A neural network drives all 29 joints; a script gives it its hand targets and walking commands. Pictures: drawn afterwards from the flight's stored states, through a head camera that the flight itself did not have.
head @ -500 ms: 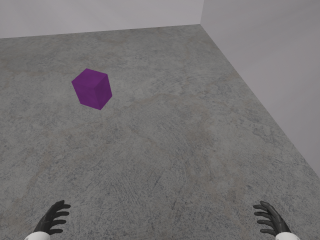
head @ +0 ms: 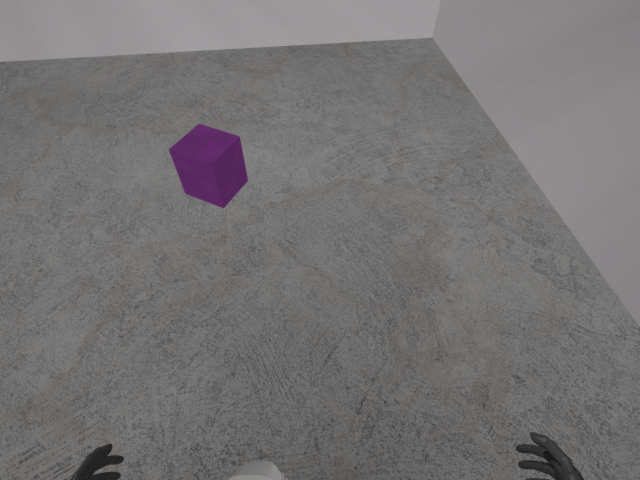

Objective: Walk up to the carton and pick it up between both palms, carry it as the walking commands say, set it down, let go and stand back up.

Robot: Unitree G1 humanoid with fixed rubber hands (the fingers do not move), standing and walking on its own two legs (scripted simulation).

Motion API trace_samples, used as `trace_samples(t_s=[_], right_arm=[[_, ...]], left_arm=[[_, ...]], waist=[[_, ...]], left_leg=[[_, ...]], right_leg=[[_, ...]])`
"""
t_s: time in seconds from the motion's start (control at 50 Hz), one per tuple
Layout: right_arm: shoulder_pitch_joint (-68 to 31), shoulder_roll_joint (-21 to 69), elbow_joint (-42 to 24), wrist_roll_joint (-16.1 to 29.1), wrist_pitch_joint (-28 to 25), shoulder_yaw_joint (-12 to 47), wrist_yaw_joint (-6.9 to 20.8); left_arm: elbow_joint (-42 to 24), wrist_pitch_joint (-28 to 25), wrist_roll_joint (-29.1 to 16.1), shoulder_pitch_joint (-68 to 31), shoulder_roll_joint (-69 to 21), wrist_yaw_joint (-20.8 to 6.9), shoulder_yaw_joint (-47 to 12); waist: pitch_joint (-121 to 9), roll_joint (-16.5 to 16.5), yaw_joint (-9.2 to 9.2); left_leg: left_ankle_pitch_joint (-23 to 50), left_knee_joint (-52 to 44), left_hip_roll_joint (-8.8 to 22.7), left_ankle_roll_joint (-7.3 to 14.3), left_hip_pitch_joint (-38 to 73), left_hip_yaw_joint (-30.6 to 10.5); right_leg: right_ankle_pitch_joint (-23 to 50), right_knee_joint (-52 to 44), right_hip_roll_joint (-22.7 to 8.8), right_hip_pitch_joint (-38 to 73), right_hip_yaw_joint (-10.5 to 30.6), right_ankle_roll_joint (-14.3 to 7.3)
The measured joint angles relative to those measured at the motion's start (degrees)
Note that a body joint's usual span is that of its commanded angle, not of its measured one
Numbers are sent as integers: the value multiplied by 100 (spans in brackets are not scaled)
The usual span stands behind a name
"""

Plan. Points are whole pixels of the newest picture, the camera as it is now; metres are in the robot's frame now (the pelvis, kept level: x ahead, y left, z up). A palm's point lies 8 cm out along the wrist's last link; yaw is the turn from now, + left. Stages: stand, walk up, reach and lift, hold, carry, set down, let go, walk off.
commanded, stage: walk up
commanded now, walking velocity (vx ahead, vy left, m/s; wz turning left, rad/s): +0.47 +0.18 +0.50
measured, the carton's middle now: (211, 166) +1.37 +0.48 -0.65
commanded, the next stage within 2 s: none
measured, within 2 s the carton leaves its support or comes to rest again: neither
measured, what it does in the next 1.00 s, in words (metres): walks ahead, turning left: left foot, then right foot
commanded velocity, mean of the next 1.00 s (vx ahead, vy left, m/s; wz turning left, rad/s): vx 0.51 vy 0.03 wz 0.25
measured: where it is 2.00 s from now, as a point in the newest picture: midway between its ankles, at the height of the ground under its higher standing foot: (238, 286)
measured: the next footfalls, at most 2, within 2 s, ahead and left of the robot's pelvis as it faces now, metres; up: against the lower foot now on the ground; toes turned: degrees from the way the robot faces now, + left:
left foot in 0.28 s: +0.15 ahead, +0.23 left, +0.00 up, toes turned +14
right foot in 0.76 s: +0.53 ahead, +0.04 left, +0.00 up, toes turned +8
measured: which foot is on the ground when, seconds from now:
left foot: up 0.00-0.26, down 0.28-0.76, up 0.78-1.00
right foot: down 0.00-0.26, up 0.28-0.74, down 0.76-1.00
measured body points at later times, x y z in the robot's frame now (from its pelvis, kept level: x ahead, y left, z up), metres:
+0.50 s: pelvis +0.17 +0.13 +0.01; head +0.20 +0.16 +0.46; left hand +0.24 +0.39 -0.14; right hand +0.22 -0.13 -0.12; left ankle +0.12 +0.22 -0.74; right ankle +0.24 -0.01 -0.66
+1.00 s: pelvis +0.45 +0.12 +0.01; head +0.49 +0.11 +0.46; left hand +0.36 +0.38 -0.12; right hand +0.59 -0.11 -0.15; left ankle +0.42 +0.28 -0.64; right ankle +0.49 +0.03 -0.74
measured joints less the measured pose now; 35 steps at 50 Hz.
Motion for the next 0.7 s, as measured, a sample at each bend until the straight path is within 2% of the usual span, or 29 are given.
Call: trace_samples(t_s=[0.04, 0.08, 0.14, 0.22, 0.24, 0.26, 0.28, 0.3, 0.32, 0.36, 0.4, 0.48, 0.56, 0.62, 0.7], right_arm=[[-56, 96, 4, -28, -47, 13, 107], [-72, 206, 17, -2, -79, 42, 202], [-108, 372, -4, 45, -90, 125, 284], [-239, 496, -15, 95, -167, 219, 241], [-260, 511, -7, 98, -215, 230, 194], [-267, 501, 2, 90, -287, 230, 137], [-276, 491, 20, 62, -379, 212, 66], [-260, 543, 74, 44, -456, 209, -23], [-174, 607, 144, 56, -507, 220, -101], [128, 724, 292, 77, -569, 214, -209], [466, 809, 446, 97, -623, 209, -266], [1048, 893, 708, 111, -752, 209, -316], [1445, 964, 874, 112, -802, 248, -376], [1598, 991, 977, 114, -798, 266, -406], [1717, 944, 1106, 141, -755, 244, -456]], left_arm=[[179, -23, 7, 292, -74, 19, 51], [321, -57, 28, 584, -132, -1, 95], [462, -136, 85, 940, -191, -67, 131], [608, -198, 128, 1173, -223, -193, 145], [657, -194, 125, 1209, -219, -231, 141], [698, -187, 129, 1257, -221, -261, 130], [735, -175, 138, 1272, -225, -288, 111], [759, -145, 133, 1190, -214, -302, 97], [752, -123, 122, 1061, -222, -308, 79], [662, -150, 78, 725, -287, -314, 37], [532, -192, 47, 392, -371, -327, -2], [324, -113, 48, -178, -552, -405, -29], [153, -14, 35, -693, -677, -485, -50], [22, 11, 1, -1043, -737, -530, -76], [-112, -20, -25, -1375, -798, -532, -79]], waist=[[15, 5, 60], [-5, -24, 132], [-26, -115, 253], [-33, -187, 457], [-52, -202, 488], [-74, -195, 488], [-63, -189, 449], [13, -265, 395], [74, -325, 355], [157, -380, 249], [179, -417, 117], [139, -376, -125], [179, -299, -320], [249, -247, -457], [269, -120, -603]], left_leg=[[381, 826, 160, -73, -468, 50], [662, 1078, 371, -142, -714, 133], [778, 443, 607, -171, -708, 292], [625, -733, 686, -87, -294, 583], [585, -956, 667, -57, -127, 693], [461, -1173, 625, -27, 87, 791], [459, -1232, 574, 41, 165, 799], [402, -980, 497, 120, 98, 795], [317, -870, 441, 181, 122, 785], [316, -1126, 352, 238, 401, 730], [449, -1634, 260, 254, 780, 671], [613, -2524, 167, 295, 1480, 539], [594, -3101, 163, 260, 2077, 409], [454, -3348, 194, 185, 2472, 332], [60, -3418, 316, 17, 2905, 234]], right_leg=[[-29, -212, -93, 183, -86, 51], [-19, -479, -206, 421, -166, 128], [9, -817, -426, 769, -310, 290], [-202, -879, -701, 1081, -491, 506], [-365, -721, -769, 1087, -515, 477], [-636, -357, -842, 1003, -514, 347], [-1028, 424, -893, 741, -400, 195], [-1347, 1409, -845, 370, -88, 83], [-1390, 2334, -698, -28, 192, 5], [-915, 3519, -430, -718, 355, -87], [-373, 3820, -326, -1252, 286, -85], [244, 3344, -232, -1961, 161, 19], [769, 2185, -157, -2242, 144, 97], [1040, 1243, -83, -2203, 118, 84], [1047, 480, 67, -1931, 53, -19]])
